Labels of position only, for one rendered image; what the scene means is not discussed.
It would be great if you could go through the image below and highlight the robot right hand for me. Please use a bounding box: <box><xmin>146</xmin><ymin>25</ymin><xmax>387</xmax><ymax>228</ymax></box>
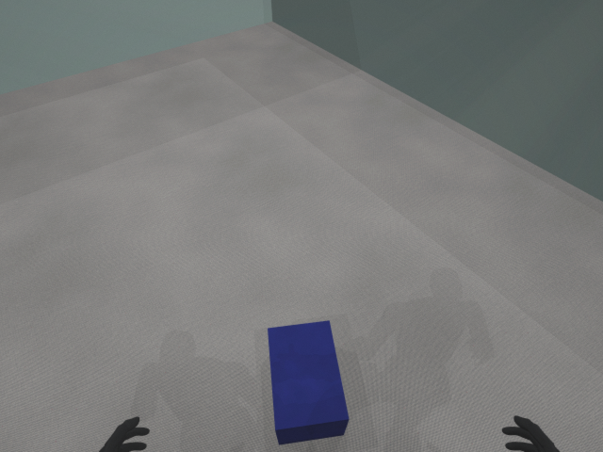
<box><xmin>502</xmin><ymin>416</ymin><xmax>560</xmax><ymax>452</ymax></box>

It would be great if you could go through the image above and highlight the robot left hand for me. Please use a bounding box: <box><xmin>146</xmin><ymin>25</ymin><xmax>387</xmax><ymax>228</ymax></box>
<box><xmin>99</xmin><ymin>417</ymin><xmax>150</xmax><ymax>452</ymax></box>

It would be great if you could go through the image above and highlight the carton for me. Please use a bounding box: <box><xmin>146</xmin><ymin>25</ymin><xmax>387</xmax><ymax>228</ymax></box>
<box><xmin>268</xmin><ymin>320</ymin><xmax>349</xmax><ymax>445</ymax></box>

